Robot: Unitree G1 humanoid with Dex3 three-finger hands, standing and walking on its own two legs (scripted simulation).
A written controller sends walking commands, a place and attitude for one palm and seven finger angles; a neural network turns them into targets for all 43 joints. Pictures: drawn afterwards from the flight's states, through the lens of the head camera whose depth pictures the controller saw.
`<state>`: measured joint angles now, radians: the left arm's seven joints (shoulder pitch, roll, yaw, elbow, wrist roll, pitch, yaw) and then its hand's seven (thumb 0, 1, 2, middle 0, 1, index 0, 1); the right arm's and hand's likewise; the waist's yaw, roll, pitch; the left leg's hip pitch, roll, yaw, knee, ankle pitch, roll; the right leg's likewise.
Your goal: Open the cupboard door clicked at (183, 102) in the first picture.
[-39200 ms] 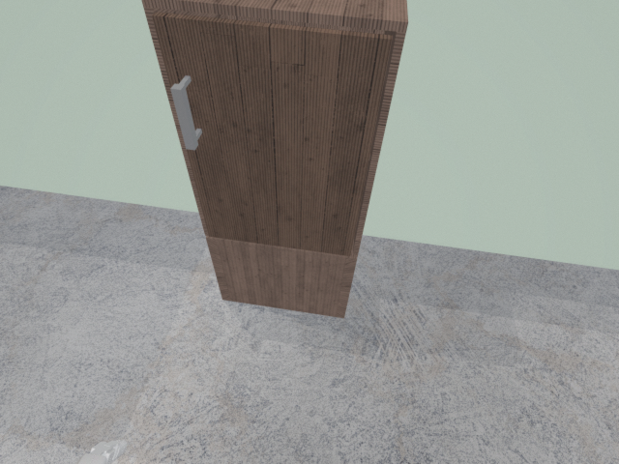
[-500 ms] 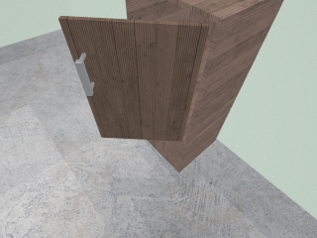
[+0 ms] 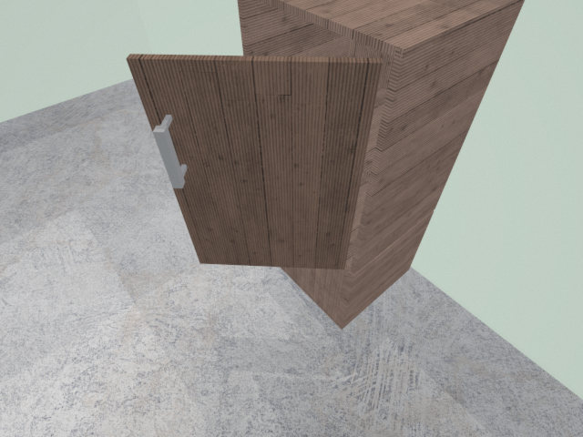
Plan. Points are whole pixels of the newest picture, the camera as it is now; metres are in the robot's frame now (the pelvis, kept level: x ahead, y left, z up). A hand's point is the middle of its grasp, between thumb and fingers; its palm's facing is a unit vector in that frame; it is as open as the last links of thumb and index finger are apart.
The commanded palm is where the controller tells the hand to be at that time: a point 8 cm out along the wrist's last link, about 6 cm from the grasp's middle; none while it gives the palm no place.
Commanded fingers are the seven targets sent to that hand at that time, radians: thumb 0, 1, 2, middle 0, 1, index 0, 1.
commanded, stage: look again from close up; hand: left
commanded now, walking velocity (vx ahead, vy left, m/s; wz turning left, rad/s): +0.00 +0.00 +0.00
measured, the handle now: (173, 152) +0.59 +0.27 +0.05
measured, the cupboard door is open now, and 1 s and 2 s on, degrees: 46 46 46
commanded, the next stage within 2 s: shuffle to correct the standing spot in 0.34 s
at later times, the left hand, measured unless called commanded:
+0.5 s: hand out of the picture +0.02 +0.17 -0.17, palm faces +0.00 -0.98 -0.19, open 7.4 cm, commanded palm none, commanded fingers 0.00 0.90 0.90 -0.20 -0.30 -0.20 -0.30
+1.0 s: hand out of the picture +0.09 +0.22 -0.18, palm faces +0.02 -0.97 -0.22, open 7.4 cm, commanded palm none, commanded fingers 0.00 0.90 0.90 -0.20 -0.30 -0.20 -0.30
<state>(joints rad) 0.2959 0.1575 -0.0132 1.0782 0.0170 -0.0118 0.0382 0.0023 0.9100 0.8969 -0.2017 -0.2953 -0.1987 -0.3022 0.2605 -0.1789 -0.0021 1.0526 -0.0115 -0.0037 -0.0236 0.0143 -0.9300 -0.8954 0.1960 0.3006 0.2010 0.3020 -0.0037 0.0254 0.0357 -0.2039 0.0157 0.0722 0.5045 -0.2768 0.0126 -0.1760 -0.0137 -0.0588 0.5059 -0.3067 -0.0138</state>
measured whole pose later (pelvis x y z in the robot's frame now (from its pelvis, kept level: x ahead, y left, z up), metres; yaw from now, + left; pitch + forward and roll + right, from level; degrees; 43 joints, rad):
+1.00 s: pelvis +0.05 +0.03 +0.00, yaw +0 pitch +0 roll +1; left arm 0.20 0.19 0.03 1.03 0.02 0.02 0.03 0.00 0.91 0.90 -0.20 -0.30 -0.20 -0.30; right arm 0.29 -0.13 0.00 1.08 -0.01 -0.02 -0.04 0.01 -0.90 -0.90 0.20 0.30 0.20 0.30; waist 0.00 -0.03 0.10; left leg -0.13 -0.04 0.09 0.45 -0.32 0.06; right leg -0.31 -0.05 -0.05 0.68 -0.36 -0.02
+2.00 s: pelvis +0.02 -0.02 +0.00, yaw +1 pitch -2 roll +0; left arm 0.28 0.15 -0.01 1.11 0.01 -0.03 0.05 0.00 0.91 0.90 -0.20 -0.30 -0.20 -0.30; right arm 0.30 -0.18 -0.01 1.08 -0.01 0.00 -0.03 0.01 -0.90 -0.90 0.19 0.30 0.20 0.30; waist -0.02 0.03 0.05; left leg -0.16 0.05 0.06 0.49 -0.29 -0.02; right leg -0.23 0.04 -0.10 0.44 -0.17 -0.07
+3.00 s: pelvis +0.04 +0.05 +0.00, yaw +0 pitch -2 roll +0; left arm 0.28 0.14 0.03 1.07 0.01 0.00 0.05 0.01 0.93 0.90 -0.20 -0.30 -0.20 -0.30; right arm 0.37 -0.10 0.01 1.09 -0.01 -0.03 -0.05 0.01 -0.90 -0.90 0.19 0.30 0.20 0.30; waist 0.00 -0.01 0.05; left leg -0.11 -0.06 0.11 0.46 -0.32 0.08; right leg -0.24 -0.05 -0.05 0.53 -0.25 0.02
